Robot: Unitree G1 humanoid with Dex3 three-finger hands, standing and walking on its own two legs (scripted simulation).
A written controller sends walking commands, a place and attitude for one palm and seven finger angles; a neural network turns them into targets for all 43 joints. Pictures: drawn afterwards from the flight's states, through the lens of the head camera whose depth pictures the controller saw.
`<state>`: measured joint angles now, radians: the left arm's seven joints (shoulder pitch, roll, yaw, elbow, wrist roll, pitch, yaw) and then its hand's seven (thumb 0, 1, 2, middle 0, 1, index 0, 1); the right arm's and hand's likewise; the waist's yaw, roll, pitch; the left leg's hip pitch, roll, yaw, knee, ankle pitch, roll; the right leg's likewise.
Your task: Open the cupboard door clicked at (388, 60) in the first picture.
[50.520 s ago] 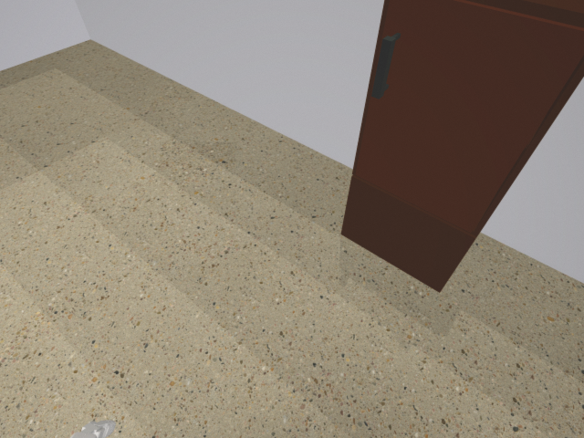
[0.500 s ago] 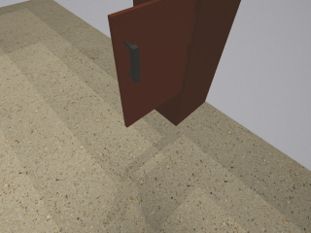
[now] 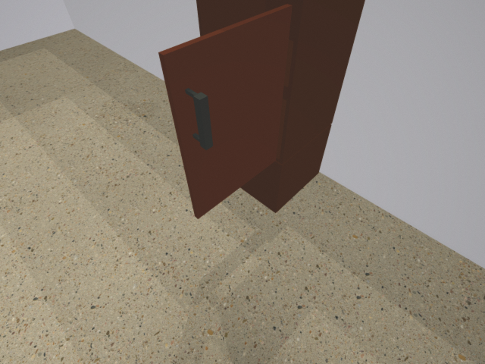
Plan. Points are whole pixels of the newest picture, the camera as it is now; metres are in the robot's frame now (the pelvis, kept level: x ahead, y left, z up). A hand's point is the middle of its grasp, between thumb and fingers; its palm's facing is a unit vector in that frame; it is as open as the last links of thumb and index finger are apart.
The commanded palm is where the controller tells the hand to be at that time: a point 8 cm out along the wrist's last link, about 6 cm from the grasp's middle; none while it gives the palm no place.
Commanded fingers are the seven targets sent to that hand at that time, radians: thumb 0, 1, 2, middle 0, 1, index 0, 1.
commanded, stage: let the arm hang, fingers relaxed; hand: left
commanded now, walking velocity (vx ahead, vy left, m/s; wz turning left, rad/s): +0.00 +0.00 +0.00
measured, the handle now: (198, 119) +0.66 +0.15 +0.03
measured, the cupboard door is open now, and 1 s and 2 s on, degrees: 88 88 88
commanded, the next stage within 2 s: look to check the result in 0.08 s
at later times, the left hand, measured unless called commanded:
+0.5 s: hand out of the picture +0.06 +0.22 -0.16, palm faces -0.02 -0.95 -0.30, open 7.4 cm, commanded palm none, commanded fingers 0.00 0.90 0.90 -0.20 -0.30 -0.20 -0.30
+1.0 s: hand out of the picture +0.08 +0.21 -0.16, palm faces -0.01 -0.96 -0.29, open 7.4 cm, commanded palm none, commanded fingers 0.00 0.90 0.90 -0.20 -0.30 -0.20 -0.30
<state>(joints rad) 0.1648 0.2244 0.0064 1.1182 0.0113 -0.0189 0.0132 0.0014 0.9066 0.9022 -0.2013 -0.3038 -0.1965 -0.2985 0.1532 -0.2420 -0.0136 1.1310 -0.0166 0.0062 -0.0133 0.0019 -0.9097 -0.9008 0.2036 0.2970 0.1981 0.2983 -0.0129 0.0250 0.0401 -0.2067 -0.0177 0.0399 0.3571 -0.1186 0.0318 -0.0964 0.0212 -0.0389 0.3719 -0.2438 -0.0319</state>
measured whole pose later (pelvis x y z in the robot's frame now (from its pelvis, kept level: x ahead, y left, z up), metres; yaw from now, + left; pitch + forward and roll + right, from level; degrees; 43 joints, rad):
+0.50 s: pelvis +0.02 -0.01 +0.00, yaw +0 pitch -1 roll +0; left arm 0.17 0.27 0.01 1.15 0.01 -0.02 0.02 0.00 0.91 0.90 -0.20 -0.30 -0.20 -0.30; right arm 0.14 -0.27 0.00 1.15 -0.01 0.01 -0.02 0.00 -0.91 -0.90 0.20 0.30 0.20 0.30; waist -0.01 0.02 0.06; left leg -0.17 -0.01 0.04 0.33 -0.14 0.02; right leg -0.04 0.03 -0.03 0.30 -0.24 -0.04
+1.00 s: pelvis +0.04 -0.01 +0.00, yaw -1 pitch -1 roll +0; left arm 0.17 0.25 0.01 1.14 0.01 -0.02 0.02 0.00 0.91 0.90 -0.20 -0.30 -0.20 -0.30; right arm 0.14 -0.26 0.00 1.15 -0.01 0.00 -0.02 0.00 -0.91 -0.90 0.20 0.30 0.20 0.30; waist -0.01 0.01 0.05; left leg -0.14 -0.01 0.05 0.32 -0.15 0.02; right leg -0.02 0.03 -0.03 0.29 -0.25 -0.04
